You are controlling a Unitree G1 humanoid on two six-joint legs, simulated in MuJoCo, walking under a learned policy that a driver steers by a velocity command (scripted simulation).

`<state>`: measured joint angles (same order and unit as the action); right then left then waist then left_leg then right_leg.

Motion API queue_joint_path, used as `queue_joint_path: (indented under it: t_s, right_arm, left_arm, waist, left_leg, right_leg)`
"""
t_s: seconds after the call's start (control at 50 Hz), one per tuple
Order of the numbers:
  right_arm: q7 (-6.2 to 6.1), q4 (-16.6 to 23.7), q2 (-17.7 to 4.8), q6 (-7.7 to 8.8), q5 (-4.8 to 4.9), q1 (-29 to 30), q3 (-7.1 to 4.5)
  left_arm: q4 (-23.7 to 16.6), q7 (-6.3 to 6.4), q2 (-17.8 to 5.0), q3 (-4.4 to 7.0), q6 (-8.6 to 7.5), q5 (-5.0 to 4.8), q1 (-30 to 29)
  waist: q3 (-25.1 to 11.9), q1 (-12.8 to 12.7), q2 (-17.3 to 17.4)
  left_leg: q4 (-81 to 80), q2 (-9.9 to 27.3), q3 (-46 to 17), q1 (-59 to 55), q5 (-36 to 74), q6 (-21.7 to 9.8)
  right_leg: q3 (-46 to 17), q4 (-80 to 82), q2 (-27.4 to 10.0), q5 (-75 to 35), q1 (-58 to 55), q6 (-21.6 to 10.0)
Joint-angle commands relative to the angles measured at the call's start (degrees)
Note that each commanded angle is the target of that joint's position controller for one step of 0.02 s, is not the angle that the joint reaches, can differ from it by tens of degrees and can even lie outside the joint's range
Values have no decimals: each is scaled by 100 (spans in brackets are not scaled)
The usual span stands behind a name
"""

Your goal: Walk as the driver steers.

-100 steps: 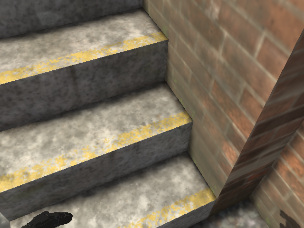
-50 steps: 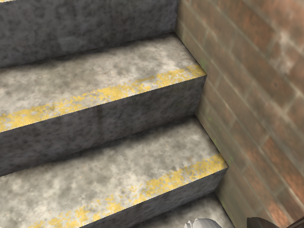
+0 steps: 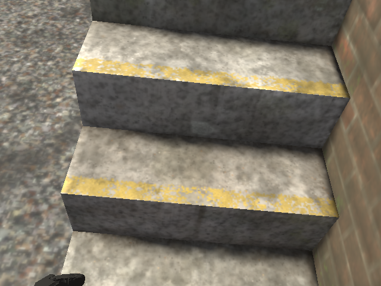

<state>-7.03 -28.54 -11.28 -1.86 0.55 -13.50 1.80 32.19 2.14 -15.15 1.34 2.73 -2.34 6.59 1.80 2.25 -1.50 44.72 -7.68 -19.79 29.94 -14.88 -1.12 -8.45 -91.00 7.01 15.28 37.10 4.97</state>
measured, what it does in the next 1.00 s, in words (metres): goes down, backwards: right foot 0.21 m lower, then left foot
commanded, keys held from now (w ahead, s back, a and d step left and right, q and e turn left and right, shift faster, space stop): q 0.06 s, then no key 0.94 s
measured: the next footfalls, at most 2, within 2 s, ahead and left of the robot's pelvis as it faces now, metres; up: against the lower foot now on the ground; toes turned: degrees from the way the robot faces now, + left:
right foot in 0.30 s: -0.13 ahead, -0.34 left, -0.21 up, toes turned +7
left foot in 0.66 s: -0.15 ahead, +0.00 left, -0.21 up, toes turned +5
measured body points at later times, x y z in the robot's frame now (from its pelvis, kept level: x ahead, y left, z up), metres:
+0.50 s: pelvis -0.11 -0.19 -0.20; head -0.12 -0.26 +0.25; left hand -0.11 +0.04 -0.30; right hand +0.07 -0.33 -0.33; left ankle -0.15 -0.05 -0.70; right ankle -0.17 -0.34 -0.91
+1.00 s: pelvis -0.19 -0.12 -0.17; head -0.16 -0.11 +0.28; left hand -0.26 +0.13 -0.31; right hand -0.03 -0.32 -0.30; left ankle -0.19 -0.01 -0.91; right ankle -0.17 -0.34 -0.91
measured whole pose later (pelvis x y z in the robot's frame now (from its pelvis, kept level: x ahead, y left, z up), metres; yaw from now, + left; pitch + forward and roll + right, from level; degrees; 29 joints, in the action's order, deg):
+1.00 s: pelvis -0.19 -0.12 -0.17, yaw +10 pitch +0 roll +1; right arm -1.1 -45.9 -8.8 -3.6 1.0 -9.4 -0.9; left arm 54.7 1.9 -14.2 1.8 -2.9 2.0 23.9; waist 2.8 -1.6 -1.5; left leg 22.7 -3.0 -3.8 12.3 -10.4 -0.7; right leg 2.7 -18.1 -11.0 10.6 6.9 8.9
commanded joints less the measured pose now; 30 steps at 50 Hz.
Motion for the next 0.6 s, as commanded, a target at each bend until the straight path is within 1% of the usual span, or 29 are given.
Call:
queue_joint_path:
  t_s: [0.02,0.04,0.06,0.08,0.1,0.12,0.16,0.18,0.2,0.22,0.24,0.26,0.28,0.3,0.32,0.34,0.36,0.38,0.4,0.42,0.44,0.46,0.48,0.5,0.52,0.54,0.56,0.58,0.6]
  right_arm:
    - [-75,415,-857,97,3,7,-280]
    - [-78,465,-846,95,11,164,-275]
    - [-97,493,-833,97,83,294,-270]
    - [-96,508,-802,106,95,386,-260]
    - [-89,546,-857,58,95,686,-261]
    - [-93,563,-809,61,122,632,-272]
    - [19,602,-858,88,142,893,-309]
    - [14,516,-796,16,182,1005,-313]
    - [60,547,-835,-25,267,1322,-404]
    - [50,537,-572,-124,318,1332,-409]
    - [33,475,-243,-214,351,1239,-349]
    - [49,451,296,-190,192,988,-231]
    - [42,291,629,-94,101,712,-126]
    - [171,159,922,23,14,204,-60]
    - [311,339,1036,28,61,-273,-70]
    - [443,334,-59,140,0,-1189,-270]
    - [628,210,-502,193,-81,-830,-267]
    - [791,13,-679,230,-27,-56,-347]
    - [728,60,-367,39,60,956,-316]
    - [649,604,-170,-163,150,1736,-191]
    - [461,818,-157,-380,189,2181,-143]
    - [363,713,-348,-468,169,2241,-224]
    - [292,587,-340,-500,107,2057,-268]
    - [285,496,-165,-498,64,1982,-223]
    - [372,206,-37,-449,26,1641,-193]
    - [442,110,151,-390,19,1761,-104]
    - [495,-18,299,-361,46,1749,-73]
    - [532,-117,244,-333,96,1610,-101]
    - [533,-257,86,-324,110,1466,-162]
  left_arm:
    - [-473,33,-165,74,-76,66,-132]
    - [-437,41,-162,72,-63,65,37]
    - [-358,61,-212,78,-50,10,248]
    - [-325,92,-237,74,-28,25,456]
    - [-281,85,-292,100,-35,64,612]
    - [-259,79,-323,89,-35,53,667]
    - [-142,94,-422,96,24,150,918]
    - [-58,98,-336,25,66,198,1068]
    - [103,55,-373,56,125,247,1473]
    - [278,-11,-389,30,185,358,1723]
    - [648,-147,-522,99,283,490,2063]
    - [1035,-336,-347,85,289,517,2195]
    - [1028,-476,-23,-27,254,627,1812]
    - [916,-549,42,-204,232,729,1117]
    - [654,-513,-292,-367,202,851,393]
    - [589,-325,-1057,-4,165,637,851]
    - [481,-215,-1246,118,302,392,935]
    - [277,10,-1178,151,282,460,1306]
    - [305,179,-860,66,272,595,1431]
    - [217,399,-1598,344,136,511,1687]
    - [185,605,-1325,322,66,520,1711]
    - [179,686,-946,201,27,647,1731]
    - [169,704,-795,150,26,641,1591]
    - [212,672,-701,130,21,520,1432]
    - [267,619,-353,51,-24,453,1379]
    - [370,549,-205,29,-78,360,1488]
    - [543,506,-230,46,-93,289,1607]
    - [635,462,-286,76,-97,205,1582]
    - [793,402,-355,123,-121,133,1838]
  waist:
    - [-541,1,1283]
    - [-595,-92,1281]
    - [-623,-155,1250]
    - [-695,-187,1337]
    - [-714,-357,1361]
    - [-787,-314,1314]
    - [-765,-371,1322]
    - [-859,-442,1280]
    - [-742,-597,1801]
    - [-759,-572,1819]
    - [-740,-559,1356]
    - [-630,-359,295]
    - [-248,-318,-480]
    - [-166,48,-892]
    - [-192,897,-1227]
    - [-431,1261,-1231]
    - [-73,895,-858]
    - [267,108,-468]
    - [175,-190,80]
    - [898,-340,-1557]
    - [859,-620,-1721]
    - [951,-777,-1413]
    - [788,-686,-1159]
    - [865,-616,-1164]
    - [738,-484,-895]
    - [746,-561,-922]
    - [678,-574,-1223]
    - [595,-529,-1483]
    - [502,-620,-1534]
  left_leg:
    - [-1500,1253,-2167,-1038,-483,-1255]
    - [-1426,1232,-2101,-822,-270,-1213]
    - [-1446,1217,-2157,-617,-366,-1162]
    - [-1402,1251,-2169,-555,-398,-1129]
    - [-1138,1313,-2142,-534,-172,-1100]
    - [-947,1318,-2019,-342,-33,-1060]
    - [-679,1294,-1803,231,659,-957]
    - [-559,1165,-1501,347,815,-837]
    - [-470,985,-993,541,1617,-453]
    - [58,862,-681,396,1651,-142]
    - [982,79,-108,472,1368,143]
    - [2556,-614,558,793,-33,252]
    - [4687,-1281,740,1411,-1781,373]
    - [7539,-1458,647,1943,-2774,571]
    - [9394,-1525,531,2844,-3196,984]
    - [9472,-453,349,2619,-2725,1288]
    - [8399,-137,406,3558,-1618,1274]
    - [8054,-107,733,3482,-759,1236]
    - [8112,-108,1052,3178,-317,1194]
    - [7775,559,447,4072,-578,1334]
    - [6935,863,110,3641,-317,1417]
    - [6345,913,29,2917,-148,1436]
    - [5861,820,253,2133,-192,1444]
    - [4937,942,406,1836,-176,1367]
    - [3247,1098,523,911,185,1266]
    - [1737,1199,791,562,180,1113]
    - [809,1190,1292,-100,-173,998]
    - [-7,1091,1693,-803,-644,858]
    - [-813,943,1956,-1203,-593,746]
  right_leg:
    - [-123,-348,-113,90,447,-1]
    - [-121,-282,-146,75,195,-16]
    - [-137,-330,-112,29,3,-11]
    - [-206,-336,-202,74,-125,-26]
    - [-204,-152,-330,58,-150,-35]
    - [-216,99,-429,136,-357,-68]
    - [-83,1111,-594,155,-896,-164]
    - [3,2003,-750,-73,-1274,-273]
    - [173,3304,-1041,-403,-1728,-383]
    - [274,4743,-1429,-1617,-1907,-545]
    - [207,6286,-1580,-3208,-2442,-693]
    - [510,7218,-1632,-4563,-2773,-743]
    - [978,7899,-1633,-5310,-2684,-625]
    - [1504,7422,-1487,-5667,-2726,-245]
    - [733,6193,-1994,-8222,-2707,-360]
    - [-26,6208,-3379,-8188,-2353,-1310]
    - [330,6013,-3203,-5936,-3013,-1404]
    - [762,6274,-2644,-5403,-3297,-1373]
    - [843,6668,-2335,-4816,-3478,-1218]
    - [-96,6918,-3858,-6297,-3787,-1756]
    - [-504,7286,-4169,-5625,-3403,-2060]
    - [-471,7383,-3983,-4961,-2967,-2142]
    - [-297,7471,-3656,-4475,-2762,-2118]
    - [-115,7595,-3516,-4363,-2831,-2027]
    - [404,7469,-3060,-4090,-2776,-1786]
    - [610,7422,-2753,-4029,-3060,-1570]
    - [825,7416,-2605,-4158,-3100,-1456]
    - [975,7367,-2462,-4328,-2968,-1365]
    - [933,7305,-2399,-4436,-3060,-1400]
